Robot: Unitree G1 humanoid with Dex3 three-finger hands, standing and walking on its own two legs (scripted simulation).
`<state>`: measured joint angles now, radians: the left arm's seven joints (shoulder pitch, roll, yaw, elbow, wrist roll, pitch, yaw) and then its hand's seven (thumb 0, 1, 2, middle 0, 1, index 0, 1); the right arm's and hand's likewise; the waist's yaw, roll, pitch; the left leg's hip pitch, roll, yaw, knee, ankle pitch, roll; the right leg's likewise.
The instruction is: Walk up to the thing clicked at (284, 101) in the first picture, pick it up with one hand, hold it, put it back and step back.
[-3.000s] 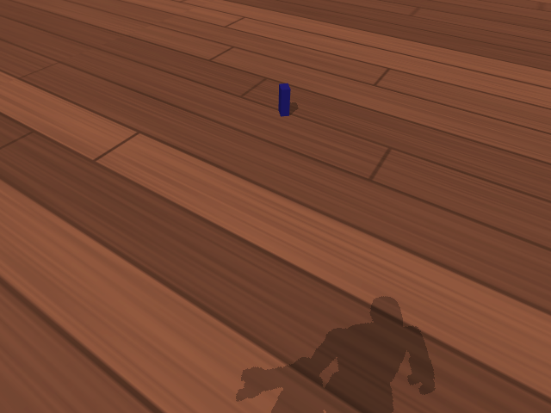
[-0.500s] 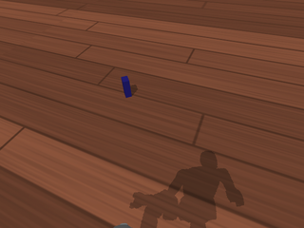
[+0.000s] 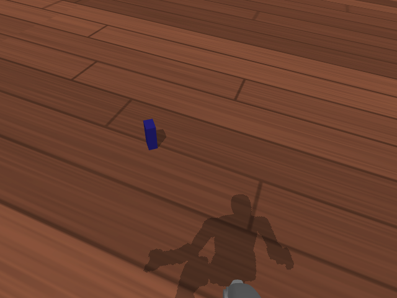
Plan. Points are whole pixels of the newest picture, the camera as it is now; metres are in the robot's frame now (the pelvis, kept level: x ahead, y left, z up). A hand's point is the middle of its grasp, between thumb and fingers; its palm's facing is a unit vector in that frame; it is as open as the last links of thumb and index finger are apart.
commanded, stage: walk up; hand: left
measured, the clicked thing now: (150, 134) +1.19 +0.21 -0.68
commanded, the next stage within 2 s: none
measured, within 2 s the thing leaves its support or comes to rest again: neither
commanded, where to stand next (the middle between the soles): +0.85 +0.01 m, yaw +0 degrees
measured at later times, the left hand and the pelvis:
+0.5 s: hand (88, 246) +0.29 +0.25 -0.14, palm faces +0.01 -0.93 -0.37, open 7.4 cm; pelvis +0.23 -0.02 +0.00, yaw +2 degrees
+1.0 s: hand (97, 172) +0.51 +0.28 -0.14, palm faces -0.07 -0.92 -0.38, open 7.4 cm; pelvis +0.44 +0.00 -0.01, yaw +0 degrees
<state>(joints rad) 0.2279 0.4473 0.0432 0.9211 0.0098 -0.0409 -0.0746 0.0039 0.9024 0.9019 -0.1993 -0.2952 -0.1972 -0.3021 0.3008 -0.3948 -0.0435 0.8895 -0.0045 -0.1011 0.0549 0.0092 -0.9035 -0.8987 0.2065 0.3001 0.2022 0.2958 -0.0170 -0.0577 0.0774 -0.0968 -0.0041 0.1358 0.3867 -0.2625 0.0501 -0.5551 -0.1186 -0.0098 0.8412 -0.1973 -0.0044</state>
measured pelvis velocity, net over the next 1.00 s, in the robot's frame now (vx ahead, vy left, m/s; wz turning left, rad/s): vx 0.44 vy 0.00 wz -0.01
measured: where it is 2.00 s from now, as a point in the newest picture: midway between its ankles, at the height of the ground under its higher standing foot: (181, 198)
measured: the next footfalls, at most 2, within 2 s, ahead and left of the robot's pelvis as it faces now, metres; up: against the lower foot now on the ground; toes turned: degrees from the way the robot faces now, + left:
right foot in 0.18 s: +0.26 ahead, -0.14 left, +0.00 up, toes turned -4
left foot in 0.60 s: +0.44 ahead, +0.14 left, +0.00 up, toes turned +8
